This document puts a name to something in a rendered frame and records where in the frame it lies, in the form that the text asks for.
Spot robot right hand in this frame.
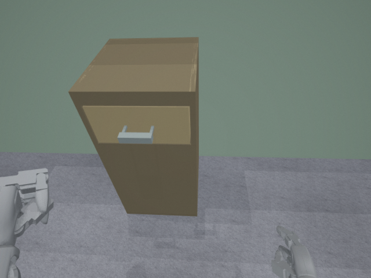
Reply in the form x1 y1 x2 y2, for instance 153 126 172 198
271 226 318 278

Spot cabinet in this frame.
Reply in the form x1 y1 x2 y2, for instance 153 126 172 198
68 37 199 217

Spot handle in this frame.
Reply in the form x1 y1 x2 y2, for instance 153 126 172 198
117 126 154 144

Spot robot left hand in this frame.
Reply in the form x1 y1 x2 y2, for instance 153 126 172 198
0 168 53 246

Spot robot left forearm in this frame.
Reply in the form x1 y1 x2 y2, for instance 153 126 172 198
0 245 21 278

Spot drawer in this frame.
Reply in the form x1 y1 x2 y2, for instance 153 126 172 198
82 106 191 144

